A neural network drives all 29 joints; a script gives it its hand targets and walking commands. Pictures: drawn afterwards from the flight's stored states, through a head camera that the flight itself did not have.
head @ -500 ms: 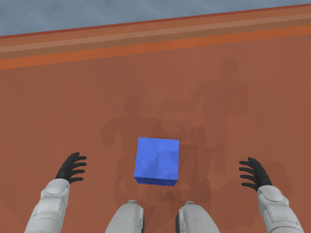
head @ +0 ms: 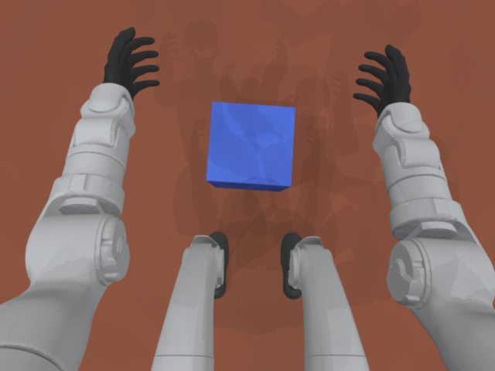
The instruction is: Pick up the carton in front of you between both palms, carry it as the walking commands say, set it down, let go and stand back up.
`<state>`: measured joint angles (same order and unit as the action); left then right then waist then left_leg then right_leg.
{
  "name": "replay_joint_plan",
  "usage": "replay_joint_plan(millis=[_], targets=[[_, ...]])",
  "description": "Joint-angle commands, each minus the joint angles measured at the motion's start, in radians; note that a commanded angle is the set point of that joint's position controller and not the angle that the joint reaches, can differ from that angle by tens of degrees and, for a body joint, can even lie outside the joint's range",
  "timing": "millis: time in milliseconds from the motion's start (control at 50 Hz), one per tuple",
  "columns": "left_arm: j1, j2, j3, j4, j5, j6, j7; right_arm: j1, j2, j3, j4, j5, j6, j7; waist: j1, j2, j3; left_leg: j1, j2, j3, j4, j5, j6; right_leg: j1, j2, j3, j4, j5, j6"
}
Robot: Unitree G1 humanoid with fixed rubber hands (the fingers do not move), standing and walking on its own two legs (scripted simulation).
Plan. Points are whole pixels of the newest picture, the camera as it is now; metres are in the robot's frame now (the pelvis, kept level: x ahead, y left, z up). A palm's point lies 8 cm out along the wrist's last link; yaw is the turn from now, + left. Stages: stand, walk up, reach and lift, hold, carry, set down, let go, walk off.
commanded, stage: reach and lift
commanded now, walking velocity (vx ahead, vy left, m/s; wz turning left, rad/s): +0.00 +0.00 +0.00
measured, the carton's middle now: (250, 152) +0.48 +0.01 -0.51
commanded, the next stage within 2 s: none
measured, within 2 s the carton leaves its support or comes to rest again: leaves its support in 1.78 s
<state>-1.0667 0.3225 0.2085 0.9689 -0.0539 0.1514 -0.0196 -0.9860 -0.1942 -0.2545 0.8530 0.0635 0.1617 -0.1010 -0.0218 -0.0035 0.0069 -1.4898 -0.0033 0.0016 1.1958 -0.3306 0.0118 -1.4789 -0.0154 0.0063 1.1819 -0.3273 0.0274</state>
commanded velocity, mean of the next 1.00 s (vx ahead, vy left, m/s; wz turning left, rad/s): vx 0.00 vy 0.00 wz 0.00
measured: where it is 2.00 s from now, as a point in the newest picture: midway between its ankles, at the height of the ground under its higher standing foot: (255, 277)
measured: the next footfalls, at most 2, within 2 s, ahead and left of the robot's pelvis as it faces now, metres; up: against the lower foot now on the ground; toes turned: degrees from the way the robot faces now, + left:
none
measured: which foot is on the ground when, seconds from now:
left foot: down 0.00-1.00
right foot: down 0.00-1.00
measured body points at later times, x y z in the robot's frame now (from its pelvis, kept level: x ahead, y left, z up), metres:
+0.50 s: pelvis +0.01 +0.00 -0.15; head +0.34 +0.01 +0.15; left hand +0.50 +0.20 -0.32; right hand +0.49 -0.20 -0.32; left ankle +0.10 +0.11 -0.60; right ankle +0.10 -0.13 -0.60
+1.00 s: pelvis -0.03 -0.01 -0.27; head +0.34 +0.00 -0.02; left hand +0.51 +0.19 -0.47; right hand +0.50 -0.20 -0.45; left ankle +0.10 +0.11 -0.60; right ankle +0.10 -0.13 -0.60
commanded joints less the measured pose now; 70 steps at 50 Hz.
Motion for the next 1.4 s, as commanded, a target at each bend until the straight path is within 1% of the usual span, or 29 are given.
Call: replay_joint_plan(millis=[0, 120, 180, 220, 260, 320, 380, 420, 480, 540, 580, 640, 680, 720, 780, 840, 860, 880, 920, 980, 1020, 1060, 1120, 1180, 1260, 1300, 1380], targets=[[-0.283, 0.121, 0.042, -0.047, 0.033, -0.018, 0.002, -0.233, -0.105, -0.05, -0.066, -0.031, -0.018, -0.008, -0.009, 0.05, -0.962, 0.508, -0.055, 0.01, -0.137, 0.013, -0.037, 0.353, 0.073, -0.06, -0.11, -0.004, 0.022], [-0.255, 0.06, 0.098, 0.0, 0.106, -0.074, 0.002, -0.217, -0.055, -0.108, -0.027, -0.095, -0.082, 0.014, 0.007, 0.049, -0.901, 0.349, -0.05, -0.009, -0.063, 0.079, -0.035, 0.163, 0.08, -0.063, -0.031, 0.042, 0.023], [-0.217, 0.037, 0.102, 0.011, 0.112, -0.103, 0.013, -0.186, -0.043, -0.118, -0.007, -0.109, -0.115, 0.019, 0.012, 0.046, -0.893, 0.244, -0.046, -0.016, 0.027, 0.123, -0.038, 0.053, 0.085, -0.063, 0.058, 0.073, 0.024], [-0.193, 0.03, 0.093, 0.009, 0.1, -0.121, 0.023, -0.163, -0.041, -0.112, 0.002, -0.106, -0.133, 0.017, 0.014, 0.048, -0.903, 0.178, -0.045, -0.019, 0.102, 0.161, -0.041, -0.018, 0.087, -0.062, 0.13, 0.099, 0.025], [-0.178, 0.031, 0.073, -0.01, 0.075, -0.137, 0.035, -0.145, -0.044, -0.094, -0.001, -0.088, -0.15, 0.012, 0.014, 0.049, -0.936, 0.133, -0.046, -0.022, 0.181, 0.214, -0.042, -0.07, 0.088, -0.058, 0.204, 0.141, 0.026], [-0.167, 0.049, 0.029, -0.056, 0.022, -0.155, 0.053, -0.134, -0.064, -0.046, -0.025, -0.038, -0.169, -0.001, 0.014, 0.053, -1.021, 0.112, -0.049, -0.023, 0.297, 0.299, -0.043, -0.117, 0.092, -0.054, 0.309, 0.207, 0.026], [-0.159, 0.086, -0.02, -0.124, -0.035, -0.161, 0.069, -0.131, -0.095, 0.013, -0.083, 0.023, -0.177, -0.019, 0.015, 0.056, -1.16, 0.143, -0.052, -0.019, 0.4, 0.374, -0.047, -0.106, 0.095, -0.056, 0.411, 0.269, 0.025], [-0.162, 0.115, -0.045, -0.165, -0.071, -0.16, 0.077, -0.138, -0.112, 0.052, -0.123, 0.064, -0.174, -0.03, 0.022, 0.058, -1.231, 0.15, -0.05, -0.012, 0.457, 0.392, -0.049, -0.091, 0.093, -0.058, 0.471, 0.289, 0.024], [-0.19, 0.158, -0.055, -0.233, -0.11, -0.15, 0.081, -0.16, -0.127, 0.091, -0.194, 0.108, -0.159, -0.045, 0.032, 0.062, -1.309, 0.13, -0.045, 0.008, 0.522, 0.363, -0.05, -0.046, 0.089, -0.059, 0.54, 0.296, 0.017], [-0.233, 0.175, -0.066, -0.217, -0.132, -0.135, 0.079, -0.212, -0.13, 0.105, -0.198, 0.125, -0.136, -0.056, 0.032, 0.044, -1.24, 0.018, -0.038, 0.022, 0.564, 0.238, -0.045, -0.051, 0.08, -0.06, 0.587, 0.22, 0.016], [-0.268, 0.175, -0.078, -0.163, -0.145, -0.129, 0.078, -0.255, -0.13, 0.104, -0.158, 0.128, -0.128, -0.061, 0.028, 0.03, -1.129, -0.075, -0.03, 0.021, 0.586, 0.129, -0.041, -0.092, 0.072, -0.058, 0.609, 0.128, 0.018], [-0.329, 0.177, -0.095, -0.055, -0.159, -0.128, 0.079, -0.322, -0.131, 0.103, -0.064, 0.133, -0.125, -0.066, 0.025, 0.016, -0.977, -0.179, -0.016, 0.013, 0.619, -0.006, -0.037, -0.16, 0.06, -0.052, 0.639, 0.004, 0.019], [-0.364, 0.183, -0.104, 0.016, -0.163, -0.132, 0.08, -0.364, -0.136, 0.107, 0.003, 0.136, -0.129, -0.067, 0.029, 0.011, -0.903, -0.226, -0.006, 0.007, 0.645, -0.056, -0.033, -0.194, 0.054, -0.045, 0.66, -0.047, 0.017], [-0.398, 0.193, -0.115, 0.074, -0.168, -0.142, 0.081, -0.401, -0.144, 0.113, 0.062, 0.141, -0.139, -0.067, 0.031, 0.007, -0.853, -0.258, 0.003, 0.0, 0.671, -0.079, -0.029, -0.214, 0.05, -0.038, 0.684, -0.069, 0.015], [-0.452, 0.21, -0.133, 0.129, -0.178, -0.16, 0.084, -0.454, -0.16, 0.127, 0.132, 0.156, -0.156, -0.067, 0.036, 0.009, -0.811, -0.282, 0.013, -0.008, 0.71, -0.085, -0.025, -0.23, 0.045, -0.029, 0.725, -0.07, 0.014], [-0.509, 0.228, -0.156, 0.136, -0.197, -0.179, 0.092, -0.514, -0.18, 0.148, 0.157, 0.182, -0.176, -0.069, 0.038, 0.015, -0.83, -0.265, 0.018, -0.013, 0.749, -0.058, -0.024, -0.218, 0.044, -0.025, 0.769, -0.042, 0.011], [-0.525, 0.236, -0.161, 0.123, -0.199, -0.187, 0.096, -0.519, -0.159, 0.172, 0.159, 0.216, -0.183, -0.069, 0.052, 0.019, -0.851, -0.251, 0.018, -0.006, 0.758, -0.045, -0.023, -0.195, 0.05, -0.024, 0.78, -0.021, 0.011], [-0.538, 0.235, -0.175, 0.117, -0.204, -0.194, 0.099, -0.527, -0.143, 0.203, 0.187, 0.249, -0.187, -0.064, 0.071, 0.03, -0.87, -0.232, 0.019, -0.002, 0.765, -0.023, -0.021, -0.19, 0.054, -0.025, 0.796, 0.0, 0.011], [-0.55, 0.246, -0.188, 0.112, -0.213, -0.201, 0.105, -0.534, -0.138, 0.242, 0.228, 0.29, -0.187, -0.057, 0.089, 0.041, -0.893, -0.189, 0.021, 0.0, 0.781, 0.009, -0.02, -0.206, 0.061, -0.026, 0.819, 0.015, 0.014], [-0.55, 0.243, -0.191, 0.079, -0.223, -0.204, 0.112, -0.554, -0.15, 0.264, 0.194, 0.314, -0.193, -0.058, 0.108, 0.047, -0.961, -0.119, 0.021, 0.005, 0.8, 0.059, -0.022, -0.197, 0.071, -0.032, 0.837, 0.043, 0.016], [-0.534, 0.202, -0.225, 0.078, -0.247, -0.202, 0.108, -0.544, -0.135, 0.281, 0.175, 0.318, -0.197, -0.061, 0.097, 0.045, -0.999, -0.084, 0.017, 0.005, 0.811, 0.104, -0.023, -0.188, 0.076, -0.037, 0.845, 0.078, 0.015], [-0.516, 0.183, -0.236, 0.067, -0.255, -0.196, 0.104, -0.506, -0.128, 0.267, 0.174, 0.299, -0.198, -0.066, 0.073, 0.042, -1.003, -0.085, 0.01, 0.003, 0.81, 0.119, -0.026, -0.186, 0.078, -0.044, 0.845, 0.096, 0.017], [-0.489, 0.172, -0.225, 0.089, -0.239, -0.19, 0.101, -0.457, -0.129, 0.22, 0.227, 0.259, -0.195, -0.066, 0.05, 0.043, -0.895, -0.14, 0.005, -0.014, 0.798, 0.092, -0.029, -0.265, 0.076, -0.049, 0.836, 0.064, 0.019], [-0.481, 0.163, -0.203, 0.106, -0.211, -0.193, 0.104, -0.463, -0.13, 0.184, 0.244, 0.225, -0.2, -0.059, 0.05, 0.049, -0.819, -0.182, 0.002, -0.028, 0.787, 0.081, -0.027, -0.333, 0.076, -0.049, 0.833, 0.038, 0.017], [-0.484, 0.155, -0.182, 0.129, -0.182, -0.198, 0.113, -0.498, -0.138, 0.169, 0.239, 0.207, -0.21, -0.058, 0.062, 0.047, -0.792, -0.206, -0.002, -0.033, 0.781, 0.07, -0.025, -0.354, 0.08, -0.045, 0.83, 0.024, 0.015], [-0.497, 0.136, -0.192, 0.133, -0.184, -0.2, 0.115, -0.517, -0.122, 0.183, 0.232, 0.212, -0.214, -0.059, 0.066, 0.044, -0.79, -0.213, -0.005, -0.031, 0.776, 0.059, -0.023, -0.347, 0.082, -0.043, 0.825, 0.018, 0.014], [-0.553, 0.047, -0.254, 0.133, -0.211, -0.208, 0.118, -0.558, -0.033, 0.242, 0.234, 0.238, -0.224, -0.063, 0.063, 0.036, -0.797, -0.211, -0.014, -0.027, 0.761, 0.039, -0.021, -0.317, 0.09, -0.04, 0.812, 0.008, 0.011]])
